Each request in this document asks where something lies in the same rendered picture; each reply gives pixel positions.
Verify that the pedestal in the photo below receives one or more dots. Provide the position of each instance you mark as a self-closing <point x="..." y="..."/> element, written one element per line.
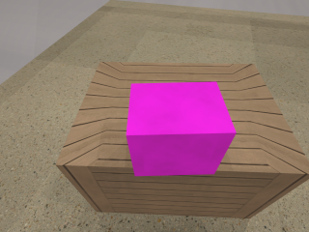
<point x="263" y="163"/>

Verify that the carton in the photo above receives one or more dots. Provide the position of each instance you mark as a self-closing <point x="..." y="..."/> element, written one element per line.
<point x="177" y="128"/>

